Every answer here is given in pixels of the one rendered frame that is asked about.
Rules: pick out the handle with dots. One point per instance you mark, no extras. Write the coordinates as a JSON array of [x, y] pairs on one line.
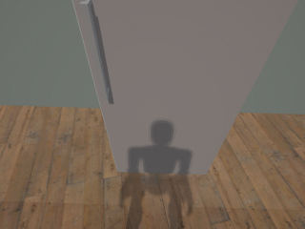
[[86, 11]]

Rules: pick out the fridge door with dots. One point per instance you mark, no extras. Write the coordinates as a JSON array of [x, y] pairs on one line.
[[178, 74]]

